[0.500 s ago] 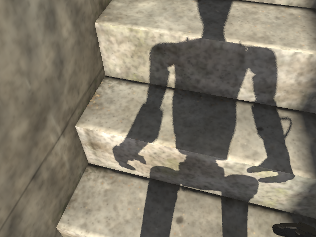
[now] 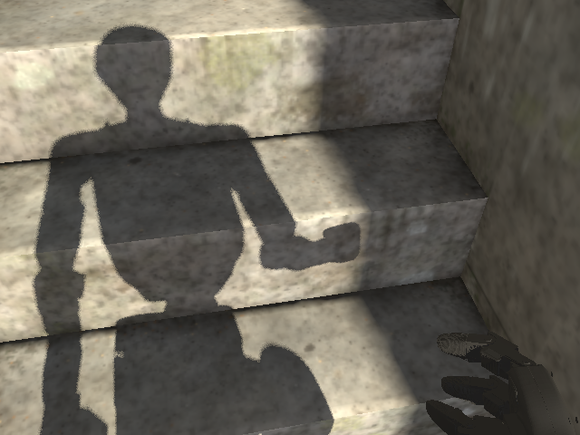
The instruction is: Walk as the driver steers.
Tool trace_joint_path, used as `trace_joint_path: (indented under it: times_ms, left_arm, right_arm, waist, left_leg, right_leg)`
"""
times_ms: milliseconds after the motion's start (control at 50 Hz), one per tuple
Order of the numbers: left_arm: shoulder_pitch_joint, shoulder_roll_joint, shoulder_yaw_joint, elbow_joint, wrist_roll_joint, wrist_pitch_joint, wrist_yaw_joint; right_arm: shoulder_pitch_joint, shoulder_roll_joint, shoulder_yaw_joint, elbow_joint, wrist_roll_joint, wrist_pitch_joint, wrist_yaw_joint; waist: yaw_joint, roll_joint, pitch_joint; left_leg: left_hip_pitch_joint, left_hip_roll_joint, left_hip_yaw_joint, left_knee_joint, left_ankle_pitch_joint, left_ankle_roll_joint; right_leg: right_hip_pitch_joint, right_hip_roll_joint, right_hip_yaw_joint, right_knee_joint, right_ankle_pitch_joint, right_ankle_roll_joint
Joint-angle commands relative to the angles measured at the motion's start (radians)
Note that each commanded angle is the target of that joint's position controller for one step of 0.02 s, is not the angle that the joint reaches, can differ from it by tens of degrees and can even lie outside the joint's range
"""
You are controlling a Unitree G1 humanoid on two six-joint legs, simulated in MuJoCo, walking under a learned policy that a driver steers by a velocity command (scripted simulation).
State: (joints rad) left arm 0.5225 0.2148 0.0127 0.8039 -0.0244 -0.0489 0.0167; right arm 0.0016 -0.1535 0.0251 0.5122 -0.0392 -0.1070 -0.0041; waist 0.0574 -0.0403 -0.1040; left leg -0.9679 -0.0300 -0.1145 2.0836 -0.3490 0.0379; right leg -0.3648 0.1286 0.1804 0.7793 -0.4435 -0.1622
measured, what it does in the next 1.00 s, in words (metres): climbs, turning left: left foot 0.20 m higher, then right foot 0.20 m higher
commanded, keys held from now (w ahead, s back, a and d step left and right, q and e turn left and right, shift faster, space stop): w+e+shift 0.04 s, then w+q+shift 0.74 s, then q+shift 0.22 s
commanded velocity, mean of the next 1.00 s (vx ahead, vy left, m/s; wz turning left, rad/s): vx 0.90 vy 0.00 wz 0.46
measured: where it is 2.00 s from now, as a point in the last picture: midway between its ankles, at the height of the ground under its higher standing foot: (175, 33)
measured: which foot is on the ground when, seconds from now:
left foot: up 0.00-0.18, down 0.20-0.68, up 0.70-1.00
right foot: down 0.00-0.20, up 0.22-0.64, down 0.66-1.00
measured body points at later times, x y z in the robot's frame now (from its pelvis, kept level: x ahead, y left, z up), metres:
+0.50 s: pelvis +0.25 +0.08 +0.21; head +0.22 +0.09 +0.66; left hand +0.53 +0.19 +0.22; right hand +0.09 -0.13 +0.08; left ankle +0.18 +0.19 -0.51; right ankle +0.32 -0.04 -0.22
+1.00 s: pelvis +0.55 +0.09 +0.43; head +0.55 +0.10 +0.88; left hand +0.33 +0.28 +0.29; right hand +0.90 +0.09 +0.46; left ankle +0.63 +0.26 +0.04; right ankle +0.50 -0.09 -0.30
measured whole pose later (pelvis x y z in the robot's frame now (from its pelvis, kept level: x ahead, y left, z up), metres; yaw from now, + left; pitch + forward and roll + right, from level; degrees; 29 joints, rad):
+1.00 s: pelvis +0.55 +0.09 +0.43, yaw +28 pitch -1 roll +1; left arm 0.50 0.26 0.05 1.08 0.04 0.00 0.07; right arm -0.13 -0.14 0.01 0.38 0.03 0.04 -0.01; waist 0.03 -0.04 0.03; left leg -1.47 0.07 0.06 2.12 -0.27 0.07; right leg 0.02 -0.21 -0.35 0.47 -0.39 0.10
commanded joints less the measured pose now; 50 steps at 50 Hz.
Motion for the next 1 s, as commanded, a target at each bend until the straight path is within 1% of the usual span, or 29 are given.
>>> trace_joint_path:
  times_ms: [20, 100, 120, 140, 180, 200, 220, 240, 260, 280, 320, 360, 420, 540, 580, 600, 620, 640, 660, 680, 700, 720, 740, 780, 840, 900, 960, 980, 1000]
  left_arm:
    - [-0.187, 0.107, 0.021, -0.091, 0.005, -0.047, 0.004]
    - [-0.004, 0.117, 0.041, 0.043, 0.006, -0.01, -0.002]
    - [-0.015, 0.134, 0.058, 0.041, -0.023, 0.012, 0.02]
    - [-0.054, 0.187, 0.067, 0.035, -0.006, 0.025, 0.017]
    - [-0.134, 0.278, 0.082, 0.014, 0.011, -0.023, -0.017]
    - [-0.193, 0.247, 0.079, 0.01, -0.004, -0.038, -0.023]
    - [-0.316, 0.174, 0.062, -0.044, 0.011, -0.048, -0.041]
    - [-0.353, 0.04, 0.036, -0.101, 0.052, -0.045, -0.06]
    - [-0.406, 0.002, 0.03, -0.143, 0.058, -0.045, -0.061]
    - [-0.455, -0.016, 0.007, -0.188, 0.055, -0.043, -0.06]
    - [-0.41, -0.052, -0.016, -0.201, 0.085, -0.047, -0.062]
    - [-0.413, -0.119, -0.054, -0.253, 0.069, -0.043, -0.049]
    - [-0.405, -0.126, -0.085, -0.27, 0.061, -0.047, -0.029]
    - [-0.751, -0.207, -0.14, -0.466, 0.052, -0.1, -0.007]
    - [-0.938, -0.272, -0.167, -0.56, 0.059, -0.115, -0.015]
    - [-0.948, -0.283, -0.195, -0.614, 0.033, -0.107, -0.018]
    - [-0.872, -0.225, -0.155, -0.637, 0.005, -0.098, 0.009]
    - [-0.593, -0.044, -0.05, -0.577, -0.011, -0.087, 0.03]
    - [-0.171, 0.168, 0.054, -0.432, 0.015, -0.065, 0.058]
    - [0.059, 0.319, 0.112, -0.293, 0.047, -0.057, 0.064]
    - [0.034, 0.341, 0.107, -0.201, 0.052, -0.046, 0.082]
    - [-0.098, 0.207, 0.081, -0.149, -0.002, -0.028, 0.081]
    - [-0.209, 0.076, 0.049, -0.107, -0.003, -0.006, 0.074]
    - [-0.295, -0.198, -0.026, 0.047, 0.069, 0.009, 0.052]
    - [-0.345, -0.11, -0.003, 0.111, 0.078, 0.005, 0.028]
    - [-0.271, 0.001, 0.01, 0.171, 0.079, 0.009, 0.029]
    - [-0.258, 0.114, 0.03, 0.159, 0.068, 0.024, 0.04]
    - [-0.216, 0.154, 0.042, 0.159, 0.053, 0.021, 0.068]
    - [-0.263, 0.271, 0.063, 0.106, 0.05, 0.021, 0.084]
  right_arm:
    - [-0.028, 0.027, 0.027, -0.086, -0.015, 0.01, -0.027]
    - [-0.128, 0.114, 0.075, -0.135, -0.005, 0.013, -0.026]
    - [-0.221, 0.138, 0.09, -0.175, -0.019, 0.008, -0.025]
    - [-0.175, 0.116, 0.084, -0.159, -0.011, 0.019, -0.023]
    - [0.113, -0.055, -0.019, -0.047, -0.014, 0.037, -0.042]
    - [0.233, -0.13, -0.053, 0.006, 0.004, 0.032, -0.024]
    - [0.512, -0.238, -0.091, 0.158, 0.007, 0.038, -0.017]
    - [0.597, -0.266, -0.104, 0.255, 0.034, 0.065, -0.018]
    - [0.436, -0.24, -0.102, 0.233, 0.043, 0.065, -0.025]
    - [0.376, -0.187, -0.088, 0.242, 0.056, 0.071, -0.025]
    - [0.345, -0.07, -0.054, 0.283, 0.04, 0.066, -0.018]
    - [0.374, 0.042, -0.022, 0.348, 0.024, 0.047, -0.012]
    - [0.446, -0.02, -0.042, 0.376, 0.069, 0.04, 0.005]
    - [0.708, -0.084, -0.042, 0.459, 0.07, 0.03, -0.009]
    - [0.841, -0.053, -0.04, 0.533, 0.071, 0.054, -0.007]
    - [0.745, -0.099, -0.054, 0.516, 0.106, 0.061, -0.025]
    - [0.751, -0.119, -0.054, 0.535, 0.079, 0.04, -0.025]
    - [0.65, -0.259, -0.076, 0.511, 0.042, -0.03, 0.0]
    - [0.382, -0.443, -0.15, 0.426, 0.034, -0.055, 0.007]
    - [0.203, -0.329, -0.135, 0.295, 0.041, -0.08, 0.025]
    - [0.152, -0.13, -0.102, 0.253, 0.053, -0.09, 0.026]
    - [0.078, -0.032, -0.094, 0.188, 0.05, -0.067, 0.04]
    - [0.046, 0.001, -0.075, 0.128, 0.05, -0.025, 0.043]
    - [0.131, 0.105, -0.025, 0.09, 0.052, 0.066, 0.042]
    - [0.204, 0.099, -0.014, 0.043, 0.099, 0.119, 0.005]
    - [0.118, 0.105, -0.005, -0.051, 0.079, 0.148, -0.034]
    - [-0.035, 0.056, 0.011, -0.175, 0.067, 0.147, -0.01]
    - [-0.132, 0.031, 0.016, -0.215, 0.044, 0.156, 0.004]
    - [-0.157, 0.029, 0.028, -0.213, 0.068, 0.158, 0.025]
  waist:
    - [-0.081, 0.051, 0.195]
    - [-0.069, -0.066, 0.04]
    - [-0.058, -0.093, -0.032]
    - [-0.101, -0.136, -0.099]
    - [-0.222, -0.255, -0.286]
    - [-0.264, -0.242, -0.304]
    - [-0.343, 0.094, -0.279]
    - [-0.261, 0.484, -0.218]
    - [-0.203, 0.436, -0.079]
    - [-0.171, 0.314, 0.085]
    - [-0.082, 0.128, 0.156]
    - [-0.048, 0.18, 0.19]
    - [-0.041, 0.089, 0.213]
    - [-0.168, 0.039, 0.193]
    - [-0.243, 0.108, 0.179]
    - [-0.169, 0.147, 0.106]
    - [-0.094, 0.265, 0.008]
    - [0.101, 0.379, -0.203]
    - [0.318, 0.377, -0.411]
    - [0.334, -0.048, -0.528]
    - [0.225, -0.428, -0.52]
    - [0.131, -0.314, -0.237]
    - [0.072, -0.187, -0.04]
    - [-0.084, -0.062, 0.208]
    - [-0.185, -0.034, 0.284]
    - [-0.166, -0.063, 0.323]
    - [-0.197, -0.008, 0.343]
    - [-0.161, 0.009, 0.288]
    - [-0.177, -0.033, 0.198]
  left_leg:
    - [-0.148, 0.015, 0.124, 0.124, 0.055, -0.023]
    - [-0.219, 0.09, 0.159, -0.24, 0.162, -0.002]
    - [-0.04, 0.108, 0.134, -0.448, -0.059, 0.028]
    - [0.284, 0.022, 0.307, -0.648, -0.324, 0.018]
    - [0.583, -0.103, 0.401, -0.634, -0.476, -0.013]
    - [0.63, -0.084, 0.252, -0.828, -0.481, 0.047]
    - [0.814, 0.002, -0.201, -1.126, -0.561, 0.167]
    - [0.943, 0.128, -0.859, -1.618, -0.853, 0.313]
    - [0.81, 0.208, -1.124, -1.818, -0.975, 0.307]
    - [0.644, 0.192, -0.932, -1.732, -0.752, 0.287]
    - [0.453, 0.139, -0.743, -1.629, -0.53, 0.245]
    - [0.443, 0.089, -0.629, -1.594, -0.385, 0.229]
    - [0.452, 0.089, -0.494, -1.697, -0.216, 0.249]
    - [0.667, 0.174, -0.405, -1.793, 0.03, 0.284]
    - [0.69, 0.198, -0.425, -1.878, 0.163, 0.287]
    - [0.457, 0.184, -0.306, -2.041, 0.197, 0.261]
    - [0.394, 0.155, -0.26, -1.949, 0.885, 0.235]
    - [0.497, 0.161, -0.261, -1.68, 1.767, 0.226]
    - [0.479, 0.155, -0.289, -1.292, 1.986, 0.165]
    - [0.206, -0.002, -0.189, -0.847, 1.416, 0.118]
    - [-0.002, -0.101, -0.212, -0.264, 0.516, 0.071]
    - [-0.17, -0.03, -0.139, 0.036, 0.41, 0.067]
    - [-0.244, 0.007, -0.053, 0.184, 0.346, 0.079]
    - [-0.267, 0.059, 0.01, 0.254, 0.211, 0.134]
    - [-0.222, 0.092, -0.021, 0.165, 0.188, 0.068]
    - [-0.537, 0.051, 0.041, 0.517, 0.023, 0.019]
    - [-0.487, 0.136, 0.175, 0.028, 0.019, 0.021]
    - [-0.306, 0.134, 0.266, -0.153, 0.086, 0.02]
    - [0.126, 0.114, 0.324, -0.473, 0.106, 0.047]
  right_leg:
    - [-0.217, -0.165, 0.314, -0.438, 0.195, -0.137]
    - [-0.004, -0.198, 0.197, -0.445, 0.118, -0.08]
    - [-0.064, -0.247, 0.173, -0.522, 0.171, -0.051]
    - [-0.18, -0.263, 0.076, -0.626, 0.378, -0.061]
    - [0.046, -0.285, -0.032, -0.374, 1.57, -0.069]
    - [0.118, -0.283, -0.075, -0.138, 1.734, -0.06]
    - [-0.173, -0.211, -0.131, 0.288, 1.437, -0.015]
    - [-0.49, -0.067, -0.108, 0.684, 0.451, 0.02]
    - [-0.649, -0.074, -0.007, 1.04, 0.421, 0.051]
    - [-0.69, -0.089, -0.052, 1.16, 0.462, 0.059]
    - [-0.661, -0.115, -0.063, 1.193, 0.455, 0.07]
    - [-0.776, -0.118, -0.097, 1.348, 0.368, 0.072]
    - [-0.804, -0.176, -0.154, 1.237, 0.286, 0.123]
    - [-1.017, -0.249, -0.243, 1.19, 0.139, 0.186]
    - [-0.959, -0.267, -0.297, 1.036, 0.074, 0.204]
    - [-0.498, -0.249, -0.362, 0.623, -0.33, 0.183]
    - [-0.082, -0.174, -0.396, 0.553, -0.408, 0.168]
    - [0.202, -0.129, -0.342, 0.527, -0.45, 0.124]
    - [0.462, -0.236, -0.021, 0.417, -0.494, 0.068]
    - [0.656, -0.47, 0.535, 0.011, -0.75, -0.023]
    - [0.642, -0.673, 1.173, -0.518, -0.815, -0.113]
    - [0.413, -0.664, 1.053, -0.549, -0.873, -0.072]
    - [0.224, -0.663, 0.752, -0.419, -0.696, -0.064]
    - [-0.088, -0.57, 0.18, -0.238, -0.25, 0.065]
    - [-0.162, -0.528, -0.205, -0.363, 0.162, 0.11]
    - [0.068, -0.563, -0.305, -0.455, 0.49, 0.081]
    - [0.063, -0.4, -0.545, -0.492, 0.637, 0.167]
    - [0.026, -0.363, -0.562, -0.529, 0.681, 0.163]
    - [-0.131, -0.337, -0.583, -0.64, 0.916, 0.119]
Velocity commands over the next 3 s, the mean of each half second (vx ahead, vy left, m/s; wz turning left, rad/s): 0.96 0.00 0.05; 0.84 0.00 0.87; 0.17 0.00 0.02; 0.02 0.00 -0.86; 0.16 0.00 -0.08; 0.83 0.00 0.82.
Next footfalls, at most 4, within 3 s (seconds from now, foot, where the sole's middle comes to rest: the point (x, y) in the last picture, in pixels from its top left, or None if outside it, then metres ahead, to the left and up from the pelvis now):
0.20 left None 0.23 0.19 -0.55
0.66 right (371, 357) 0.54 -0.08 -0.34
1.10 left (162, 184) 0.73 0.29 -0.14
1.74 right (263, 13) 0.95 0.13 0.07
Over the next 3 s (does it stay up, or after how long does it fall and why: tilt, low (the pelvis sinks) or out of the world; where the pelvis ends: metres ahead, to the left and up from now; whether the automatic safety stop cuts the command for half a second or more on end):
stays up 1.15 0.24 1.02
